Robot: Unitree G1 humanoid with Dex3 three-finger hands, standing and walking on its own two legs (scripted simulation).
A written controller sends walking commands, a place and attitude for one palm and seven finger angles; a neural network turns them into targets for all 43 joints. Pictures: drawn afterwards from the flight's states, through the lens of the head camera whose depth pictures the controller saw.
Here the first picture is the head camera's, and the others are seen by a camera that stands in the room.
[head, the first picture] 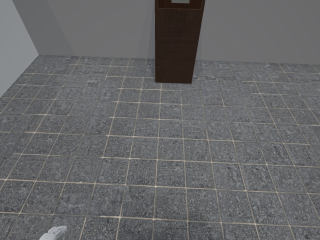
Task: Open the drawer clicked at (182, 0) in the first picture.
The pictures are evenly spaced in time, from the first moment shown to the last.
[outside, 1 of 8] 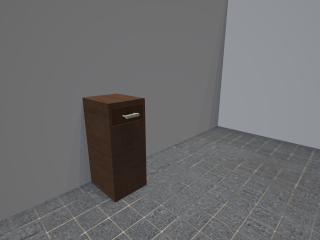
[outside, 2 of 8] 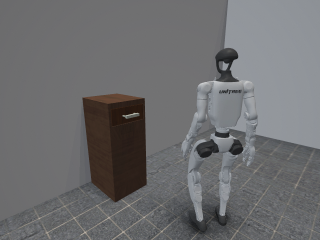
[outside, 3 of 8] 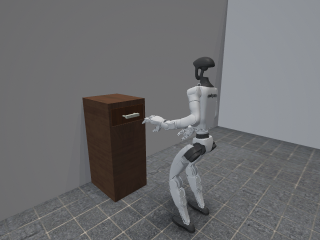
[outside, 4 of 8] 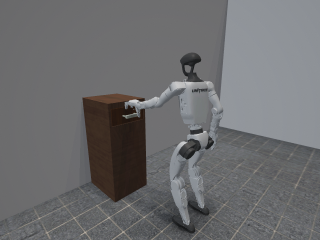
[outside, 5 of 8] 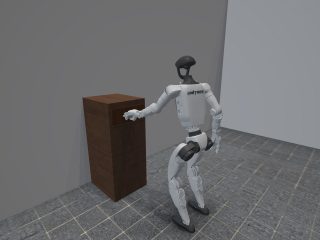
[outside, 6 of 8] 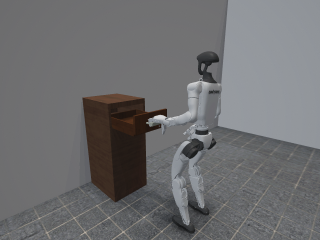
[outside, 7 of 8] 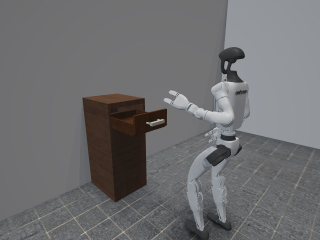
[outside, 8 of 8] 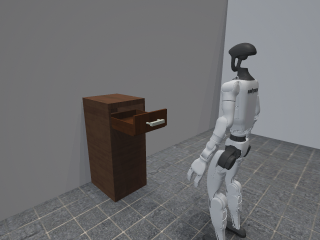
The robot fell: no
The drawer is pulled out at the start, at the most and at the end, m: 0.00 0.30 0.30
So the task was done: yes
